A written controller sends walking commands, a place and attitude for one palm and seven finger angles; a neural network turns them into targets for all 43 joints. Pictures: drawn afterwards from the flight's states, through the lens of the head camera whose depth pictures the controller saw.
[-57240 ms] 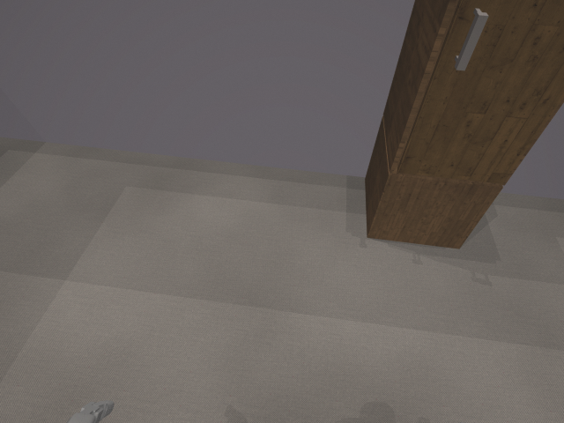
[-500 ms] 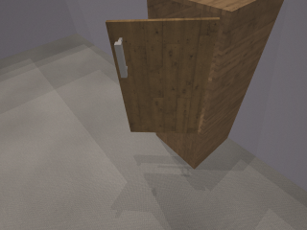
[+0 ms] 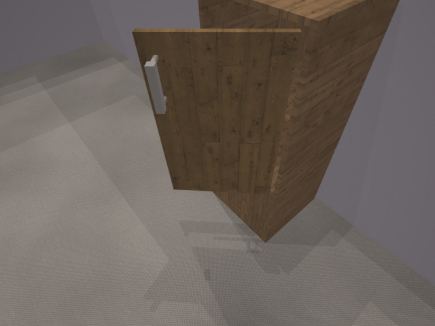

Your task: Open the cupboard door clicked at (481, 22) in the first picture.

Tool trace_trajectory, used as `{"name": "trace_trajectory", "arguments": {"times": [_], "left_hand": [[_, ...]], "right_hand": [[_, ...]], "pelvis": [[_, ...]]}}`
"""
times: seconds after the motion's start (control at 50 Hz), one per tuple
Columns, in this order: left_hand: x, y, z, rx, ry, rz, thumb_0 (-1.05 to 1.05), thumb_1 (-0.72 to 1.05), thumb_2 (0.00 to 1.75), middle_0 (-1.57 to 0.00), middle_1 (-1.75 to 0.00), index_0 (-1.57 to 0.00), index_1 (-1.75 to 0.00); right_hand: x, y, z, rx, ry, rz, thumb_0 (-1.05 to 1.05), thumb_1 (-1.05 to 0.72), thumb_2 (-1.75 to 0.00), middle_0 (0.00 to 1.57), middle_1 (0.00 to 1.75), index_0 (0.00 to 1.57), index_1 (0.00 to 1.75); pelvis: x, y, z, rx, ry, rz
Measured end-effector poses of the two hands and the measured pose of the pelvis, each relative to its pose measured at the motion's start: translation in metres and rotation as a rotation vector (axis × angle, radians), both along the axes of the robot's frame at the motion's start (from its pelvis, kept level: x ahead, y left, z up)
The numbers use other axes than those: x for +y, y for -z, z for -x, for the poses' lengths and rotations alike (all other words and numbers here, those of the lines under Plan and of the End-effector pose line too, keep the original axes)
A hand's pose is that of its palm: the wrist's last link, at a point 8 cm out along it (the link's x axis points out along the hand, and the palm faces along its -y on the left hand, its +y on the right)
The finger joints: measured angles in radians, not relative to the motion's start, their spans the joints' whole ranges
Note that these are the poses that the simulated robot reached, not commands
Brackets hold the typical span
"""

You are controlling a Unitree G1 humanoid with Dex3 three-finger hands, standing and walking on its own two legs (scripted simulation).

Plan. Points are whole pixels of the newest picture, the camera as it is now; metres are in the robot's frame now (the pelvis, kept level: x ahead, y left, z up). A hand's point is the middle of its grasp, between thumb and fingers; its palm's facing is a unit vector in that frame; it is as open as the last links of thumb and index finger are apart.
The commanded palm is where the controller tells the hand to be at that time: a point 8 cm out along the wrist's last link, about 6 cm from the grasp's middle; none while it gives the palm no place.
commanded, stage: shuffle to correct the standing spot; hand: left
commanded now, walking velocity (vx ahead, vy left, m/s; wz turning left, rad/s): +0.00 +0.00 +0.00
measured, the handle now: (158, 84) +0.62 +0.18 +0.13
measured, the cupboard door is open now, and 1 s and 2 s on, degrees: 45 45 45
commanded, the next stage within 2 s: come to a stop and stand still in 0.32 s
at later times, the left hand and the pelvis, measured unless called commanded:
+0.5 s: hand out of the picture +0.03 +0.17 -0.19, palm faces +0.03 -0.99 -0.16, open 7.4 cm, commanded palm none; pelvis +0.06 +0.00 -0.01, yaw -1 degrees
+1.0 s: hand out of the picture +0.11 +0.18 -0.18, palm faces +0.02 -0.97 -0.24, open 7.3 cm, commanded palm none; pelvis +0.07 +0.00 -0.01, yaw -1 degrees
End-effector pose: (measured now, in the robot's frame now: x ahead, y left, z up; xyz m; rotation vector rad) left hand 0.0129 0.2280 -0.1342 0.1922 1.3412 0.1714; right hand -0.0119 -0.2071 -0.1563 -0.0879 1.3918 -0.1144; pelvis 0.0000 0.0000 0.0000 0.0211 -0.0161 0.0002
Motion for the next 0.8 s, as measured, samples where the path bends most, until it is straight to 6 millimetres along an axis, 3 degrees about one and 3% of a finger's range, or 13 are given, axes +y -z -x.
{"name": "trace_trajectory", "arguments": {"times": [0.26, 0.42, 0.48, 0.62, 0.7, 0.8], "left_hand": [[-0.016, 0.009, 0.008, 0.031, -0.042, 0.04, 0.0, 0.92, 0.9, -0.2, -0.3, -0.2, -0.3], [-0.016, 0.023, 0.006, 0.086, -0.076, 0.089, 0.0, 0.91, 0.9, -0.2, -0.3, -0.2, -0.3], [-0.014, 0.024, -0.008, 0.108, -0.049, 0.087, 0.0, 0.91, 0.9, -0.2, -0.3, -0.2, -0.3], [-0.009, 0.016, -0.072, 0.021, -0.025, 0.011, 0.01, 0.92, 0.9, -0.2, -0.3, -0.2, -0.3], [-0.008, 0.01, -0.092, -0.025, -0.023, -0.012, 0.01, 0.92, 0.9, -0.19, -0.3, -0.2, -0.3], [-0.006, 0.015, -0.1, -0.029, -0.016, -0.002, 0.0, 0.92, 0.9, -0.2, -0.3, -0.2, -0.3]], "right_hand": [[-0.02, -0.001, -0.016, 0.009, -0.026, 0.033, 0.0, -0.91, -0.9, 0.19, 0.29, 0.2, 0.3], [-0.014, -0.006, -0.021, 0.043, -0.006, 0.063, 0.0, -0.91, -0.9, 0.19, 0.29, 0.2, 0.3], [-0.008, -0.004, -0.021, 0.052, 0.021, 0.06, 0.0, -0.91, -0.9, 0.19, 0.29, 0.2, 0.3], [0.002, 0.006, -0.019, 0.163, 0.048, 0.0, 0.0, -0.91, -0.9, 0.19, 0.29, 0.2, 0.3], [-0.003, 0.004, -0.046, 0.147, 0.05, 0.002, 0.0, -0.91, -0.9, 0.2, 0.29, 0.2, 0.3], [-0.012, 0.003, -0.089, 0.025, 0.038, 0.04, 0.01, -0.92, -0.9, 0.2, 0.29, 0.2, 0.3]], "pelvis": [[-0.01, 0.004, -0.016, -0.001, -0.007, 0.012], [-0.001, 0.009, -0.043, 0.014, -0.003, 0.017], [0.001, 0.011, -0.055, 0.019, 0.014, 0.005], [-0.011, 0.014, -0.079, 0.008, -0.003, -0.004], [-0.015, 0.009, -0.084, 0.01, -0.022, -0.009], [-0.011, 0.01, -0.081, -0.004, -0.006, -0.005]]}}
